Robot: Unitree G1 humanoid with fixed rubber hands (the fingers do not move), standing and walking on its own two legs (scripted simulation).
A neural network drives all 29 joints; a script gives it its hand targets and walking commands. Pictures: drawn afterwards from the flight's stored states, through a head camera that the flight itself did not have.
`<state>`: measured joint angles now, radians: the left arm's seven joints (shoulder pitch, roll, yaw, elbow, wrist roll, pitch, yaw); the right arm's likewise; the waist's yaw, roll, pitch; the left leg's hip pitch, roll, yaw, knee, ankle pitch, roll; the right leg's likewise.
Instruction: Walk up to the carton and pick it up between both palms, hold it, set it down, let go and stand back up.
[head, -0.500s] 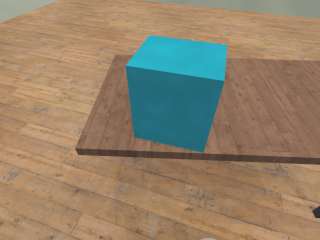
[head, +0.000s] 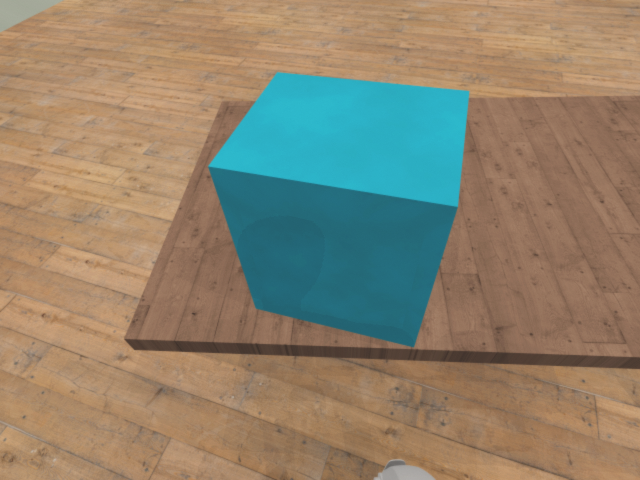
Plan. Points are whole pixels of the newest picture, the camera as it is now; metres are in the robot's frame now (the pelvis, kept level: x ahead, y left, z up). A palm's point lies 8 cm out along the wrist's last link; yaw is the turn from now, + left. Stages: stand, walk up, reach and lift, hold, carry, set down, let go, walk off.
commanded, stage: walk up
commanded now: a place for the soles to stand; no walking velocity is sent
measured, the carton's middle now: (348, 214) +0.48 -0.02 +0.06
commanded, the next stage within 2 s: none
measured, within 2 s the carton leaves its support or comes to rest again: neither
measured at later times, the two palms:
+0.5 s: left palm out of the picture +0.09 +0.29 -0.11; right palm out of the picture +0.05 -0.31 -0.09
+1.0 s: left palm out of the picture +0.09 +0.28 -0.10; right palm out of the picture +0.07 -0.32 -0.09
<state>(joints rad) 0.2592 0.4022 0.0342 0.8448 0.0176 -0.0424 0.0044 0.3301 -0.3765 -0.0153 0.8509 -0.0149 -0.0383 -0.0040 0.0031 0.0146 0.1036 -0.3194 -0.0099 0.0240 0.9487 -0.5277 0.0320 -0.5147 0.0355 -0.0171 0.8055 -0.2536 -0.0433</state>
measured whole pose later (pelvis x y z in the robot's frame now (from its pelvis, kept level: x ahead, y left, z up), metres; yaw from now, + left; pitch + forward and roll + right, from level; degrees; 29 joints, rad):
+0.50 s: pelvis +0.01 -0.01 +0.01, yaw -1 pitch -4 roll -1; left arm 0.25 0.37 0.02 0.84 0.02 -0.01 0.00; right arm 0.31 -0.38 -0.02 0.87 -0.01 -0.02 0.00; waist 0.00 -0.01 0.10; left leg -0.32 0.05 0.03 0.85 -0.46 0.00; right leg -0.43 0.04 0.03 0.86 -0.42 -0.07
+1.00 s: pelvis +0.01 -0.01 +0.01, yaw -2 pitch -4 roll -1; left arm 0.25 0.37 0.02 0.84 0.02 -0.04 0.01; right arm 0.23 -0.38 -0.02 0.87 -0.01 -0.01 0.01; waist 0.00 0.00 0.10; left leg -0.32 0.04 0.03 0.84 -0.45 0.00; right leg -0.40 0.04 0.04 0.80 -0.34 -0.02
